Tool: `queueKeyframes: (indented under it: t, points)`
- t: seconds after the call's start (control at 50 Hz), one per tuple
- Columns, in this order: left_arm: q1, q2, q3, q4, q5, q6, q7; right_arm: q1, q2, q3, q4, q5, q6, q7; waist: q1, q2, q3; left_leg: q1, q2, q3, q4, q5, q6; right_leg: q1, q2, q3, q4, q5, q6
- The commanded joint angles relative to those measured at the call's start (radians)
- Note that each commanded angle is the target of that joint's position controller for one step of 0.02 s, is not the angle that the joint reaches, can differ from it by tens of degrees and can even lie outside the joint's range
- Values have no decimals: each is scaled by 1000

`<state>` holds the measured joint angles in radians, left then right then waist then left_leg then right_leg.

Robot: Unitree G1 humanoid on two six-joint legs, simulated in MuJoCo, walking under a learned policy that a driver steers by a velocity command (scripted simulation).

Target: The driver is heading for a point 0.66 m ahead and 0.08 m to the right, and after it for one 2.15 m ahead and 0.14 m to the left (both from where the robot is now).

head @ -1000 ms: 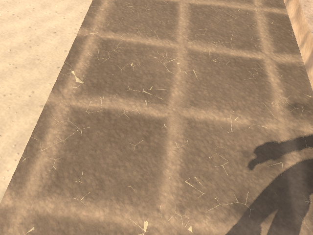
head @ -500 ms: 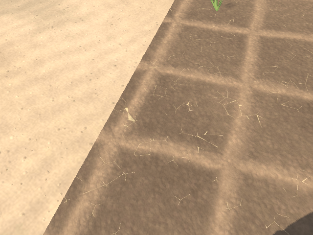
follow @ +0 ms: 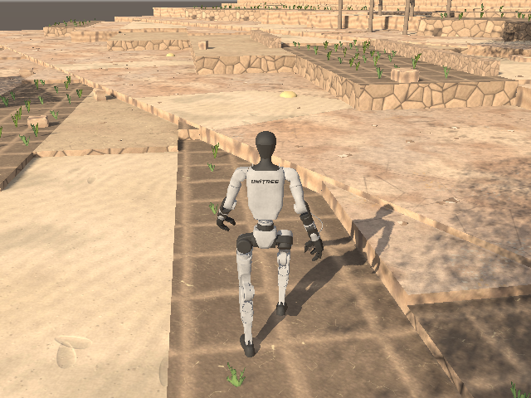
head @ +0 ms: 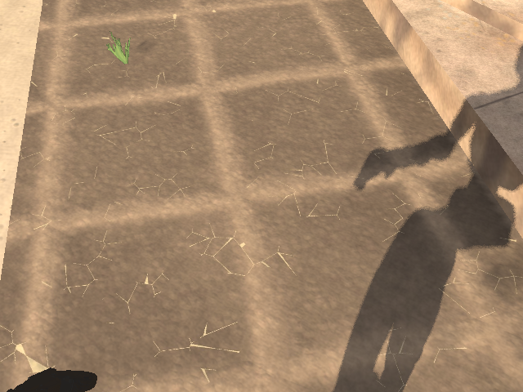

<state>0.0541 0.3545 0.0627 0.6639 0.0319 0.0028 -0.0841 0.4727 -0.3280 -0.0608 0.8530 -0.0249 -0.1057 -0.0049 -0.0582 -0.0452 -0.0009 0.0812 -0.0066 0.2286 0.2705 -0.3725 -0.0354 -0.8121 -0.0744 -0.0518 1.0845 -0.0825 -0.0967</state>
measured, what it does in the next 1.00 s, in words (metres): walks ahead: right foot, then left foot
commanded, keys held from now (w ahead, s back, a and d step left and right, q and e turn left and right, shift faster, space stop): w+e+shift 0.42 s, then w+shift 0.04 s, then q+shift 0.54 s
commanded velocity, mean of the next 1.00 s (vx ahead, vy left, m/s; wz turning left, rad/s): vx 0.67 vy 0.00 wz -0.29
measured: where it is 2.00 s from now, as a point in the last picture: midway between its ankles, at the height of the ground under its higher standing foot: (287, 283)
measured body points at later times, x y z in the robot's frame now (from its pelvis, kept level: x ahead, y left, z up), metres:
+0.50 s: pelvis +0.47 -0.05 +0.00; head +0.50 -0.06 +0.45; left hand +0.57 +0.23 -0.12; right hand +0.62 -0.35 -0.05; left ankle +0.73 +0.02 -0.69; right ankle +0.29 -0.04 -0.73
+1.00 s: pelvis +0.73 -0.12 +0.00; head +0.76 -0.14 +0.45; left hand +1.01 +0.03 -0.07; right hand +0.66 -0.41 -0.13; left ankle +0.75 -0.01 -0.73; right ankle +0.81 -0.24 -0.73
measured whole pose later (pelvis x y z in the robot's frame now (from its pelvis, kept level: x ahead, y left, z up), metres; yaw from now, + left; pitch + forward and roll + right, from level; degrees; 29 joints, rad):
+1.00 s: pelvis +0.73 -0.12 +0.00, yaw -12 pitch +0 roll +2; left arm 0.02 0.25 -0.04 0.65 0.02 -0.03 0.03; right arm 0.41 -0.30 -0.09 0.79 0.00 0.02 0.00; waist -0.10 -0.02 0.06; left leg -0.26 -0.18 -0.22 0.60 -0.33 0.03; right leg -0.41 0.04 0.10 0.52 -0.10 -0.01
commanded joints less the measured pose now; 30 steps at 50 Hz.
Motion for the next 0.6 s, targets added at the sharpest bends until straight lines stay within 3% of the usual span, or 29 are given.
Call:
queueKeyframes:
  t: [0.02, 0.06, 0.08, 0.1, 0.12, 0.14, 0.16, 0.18, 0.2, 0.22, 0.24, 0.28, 0.3, 0.34, 0.38, 0.44, 0.46, 0.5, 0.52, 0.54, 0.56, 0.58, 0.6]
  points:
    - [-94, -36, -40, -94, -2, -9, -26, -129, -53, 6, -66, 0, -31, -3, 76, 73, 167, -217, 196, 38, -183, 671, 70, 154, 19, -84, -234, 116, -37]
    - [-83, -18, -38, -83, -6, -13, -25, -62, -112, -5, -51, 1, -23, -12, 87, 87, 108, -115, 205, 59, -62, 1185, 52, 287, 111, -170, -299, 99, -71]
    - [-18, 3, -32, -64, -8, -14, -17, -61, -151, -15, -55, 0, -11, -20, 130, 120, 58, -67, 222, 56, 48, 1364, 46, 359, 145, -176, -311, 51, -85]
    - [110, 39, -17, -31, -9, -16, -7, -89, -187, -25, -65, -5, 8, -27, 209, 143, -25, -57, 245, 44, 229, 1468, 48, 499, 173, -159, -316, 4, -105]
    - [316, 83, 6, 28, -8, -18, 7, -139, -207, -31, -83, -10, 25, -31, 306, 159, -120, -117, 266, 18, 479, 1481, 63, 716, 188, -112, -335, -38, -136]
    - [496, 130, 38, 95, -11, -20, 32, -163, -198, -31, -95, -18, 36, -22, 362, 107, -191, -286, 226, 8, 813, 1158, 66, 982, 185, -30, -412, -79, -162]
    - [418, 198, 68, 98, -35, -4, 59, -178, -81, -6, -112, -28, 31, 1, 267, -120, -104, -592, 25, -9, 1205, 42, 41, 1071, 71, 176, -447, -132, -190]
    - [344, 321, 85, 35, 9, 8, 58, -85, -57, 12, -237, -1, 12, 0, 147, -217, -290, -939, -37, -192, 1487, -155, -1, 1345, -167, 741, -591, -114, -411]
    - [379, 276, 87, 16, -1, 14, 73, -199, -108, 16, -259, -11, -15, -1, 214, -7, -310, -1008, 8, -320, 1426, -41, 9, 1298, -192, 875, -774, -326, -399]
    - [343, 219, 75, 40, -8, 6, 83, -228, -112, 21, -256, -9, -27, 0, 162, 80, -126, -993, 60, -326, 1289, 15, 18, 1102, -173, 821, -846, -359, -349]
    - [310, 179, 63, 55, -10, -10, 85, -247, -103, 25, -252, -20, -23, -2, 103, 137, -30, -918, 97, -319, 1180, 20, 14, 920, -130, 733, -857, -277, -310]
    - [258, 132, 41, 51, -14, -44, 91, -208, -87, 33, -233, -53, 22, -2, 22, 157, 39, -772, 131, -322, 1062, -18, -13, 663, -46, 586, -859, -120, -286]
    - [257, 115, 33, 54, -19, -57, 87, -214, -77, 35, -238, -56, 42, 0, 5, 152, 56, -733, 145, -313, 990, -46, -29, 574, -14, 540, -870, -99, -283]
    - [254, 122, 35, 55, -23, -77, 81, -326, -45, 47, -290, -50, 56, 9, 18, 125, 102, -683, 153, -270, 797, 40, -49, 437, 42, 470, -914, -66, -269]
    - [258, 125, 42, 56, -22, -84, 76, -444, -8, 64, -335, -29, 52, 22, 52, 82, 118, -588, 131, -249, 592, 266, -48, 367, 97, 423, -924, -19, -223]
    - [306, 142, 52, 75, -37, -88, 67, -487, -14, 65, -340, -2, 46, 29, 104, 31, 64, -465, 75, -229, 391, 486, -17, 462, 83, 420, -901, 170, -166]
    - [331, 140, 52, 87, -40, -89, 68, -496, -25, 62, -339, -2, 44, 28, 119, 22, 55, -456, 68, -228, 344, 498, -3, 533, 64, 424, -882, 225, -152]
    - [399, 132, 47, 128, -36, -87, 82, -454, -42, 52, -311, -25, 32, 20, 132, 39, 28, -449, 16, -192, 252, 473, 37, 739, 47, 389, -765, 546, -104]
    - [417, 149, 47, 143, -28, -87, 87, -371, -65, 38, -280, -32, 23, 10, 103, 22, -22, -390, -27, -175, 235, 433, 60, 824, 35, 378, -646, 738, -72]
    - [391, 167, 49, 147, -22, -87, 90, -231, -88, 23, -237, -30, 12, -1, 20, 9, -79, -272, -34, -165, 185, 466, 81, 850, 48, 339, -464, 822, -35]
    - [357, 138, 42, 137, -17, -91, 92, -77, -130, 8, -192, -32, 1, -12, -59, -6, -142, -84, 43, -213, 203, 526, 103, 740, 90, 309, -240, 673, -8]
    - [464, -2, 15, 113, -33, -90, 97, 41, -225, -13, -171, -48, -5, -12, -19, 270, -311, 245, 364, -545, 371, 1037, 241, 474, 216, 214, 211, -112, 49]
    - [546, 21, 9, 131, -52, -89, 101, 96, -235, -32, -131, -19, 8, 14, -31, 368, -484, 405, 455, -931, 255, 1149, 370, 272, 332, 227, 438, -477, 71]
